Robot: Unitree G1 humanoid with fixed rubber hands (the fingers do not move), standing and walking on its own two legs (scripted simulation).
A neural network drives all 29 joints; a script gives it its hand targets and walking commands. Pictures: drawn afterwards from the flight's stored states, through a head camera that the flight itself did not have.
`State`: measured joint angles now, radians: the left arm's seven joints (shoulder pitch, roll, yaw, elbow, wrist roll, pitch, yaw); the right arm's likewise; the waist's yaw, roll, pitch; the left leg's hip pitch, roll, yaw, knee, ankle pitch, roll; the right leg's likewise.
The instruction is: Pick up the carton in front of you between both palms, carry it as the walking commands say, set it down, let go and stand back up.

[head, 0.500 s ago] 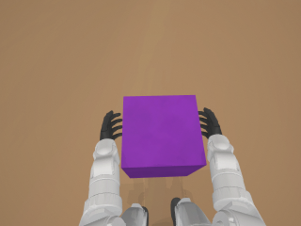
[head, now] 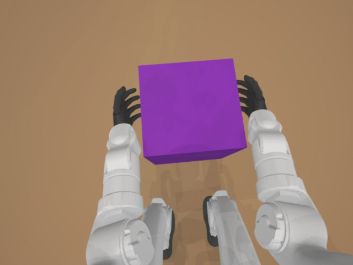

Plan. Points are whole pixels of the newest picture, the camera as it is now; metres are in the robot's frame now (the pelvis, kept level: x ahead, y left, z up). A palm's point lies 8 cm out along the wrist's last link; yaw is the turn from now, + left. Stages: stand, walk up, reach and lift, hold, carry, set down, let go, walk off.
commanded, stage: set down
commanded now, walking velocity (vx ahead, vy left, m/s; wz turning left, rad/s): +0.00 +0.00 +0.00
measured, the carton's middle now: (187, 120) +0.46 -0.01 -0.16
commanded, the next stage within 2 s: none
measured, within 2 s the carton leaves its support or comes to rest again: rests again in 1.30 s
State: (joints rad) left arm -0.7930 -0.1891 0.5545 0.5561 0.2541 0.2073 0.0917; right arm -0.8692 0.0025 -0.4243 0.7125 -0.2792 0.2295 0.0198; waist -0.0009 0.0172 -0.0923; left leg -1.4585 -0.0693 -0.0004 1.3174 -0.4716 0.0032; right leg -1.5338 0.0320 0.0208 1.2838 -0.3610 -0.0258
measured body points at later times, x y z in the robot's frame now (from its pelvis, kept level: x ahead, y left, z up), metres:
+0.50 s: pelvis -0.02 -0.01 -0.13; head +0.28 -0.05 +0.20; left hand +0.48 +0.13 -0.23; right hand +0.51 -0.17 -0.24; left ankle +0.06 +0.11 -0.59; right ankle +0.10 -0.10 -0.59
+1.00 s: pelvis -0.03 -0.01 -0.23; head +0.34 -0.04 +0.01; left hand +0.52 +0.13 -0.39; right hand +0.56 -0.17 -0.40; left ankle +0.06 +0.11 -0.59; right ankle +0.10 -0.10 -0.59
